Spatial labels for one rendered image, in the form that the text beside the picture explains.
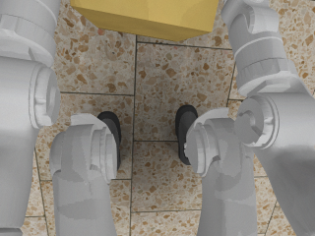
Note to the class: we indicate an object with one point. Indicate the carton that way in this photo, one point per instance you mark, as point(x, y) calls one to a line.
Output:
point(172, 20)

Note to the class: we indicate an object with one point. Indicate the robot left upper arm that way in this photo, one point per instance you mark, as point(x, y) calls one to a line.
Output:
point(29, 99)

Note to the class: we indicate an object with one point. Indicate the right robot thigh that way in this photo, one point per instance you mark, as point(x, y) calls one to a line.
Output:
point(229, 205)

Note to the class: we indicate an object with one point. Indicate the robot right forearm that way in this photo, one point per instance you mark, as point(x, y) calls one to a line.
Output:
point(258, 49)

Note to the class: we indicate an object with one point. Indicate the left robot foot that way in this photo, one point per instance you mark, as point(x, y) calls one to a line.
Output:
point(113, 124)

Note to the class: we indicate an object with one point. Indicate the robot right upper arm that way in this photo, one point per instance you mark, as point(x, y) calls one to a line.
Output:
point(280, 129)

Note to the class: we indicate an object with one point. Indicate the robot left forearm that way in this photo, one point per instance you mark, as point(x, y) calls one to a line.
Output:
point(27, 29)

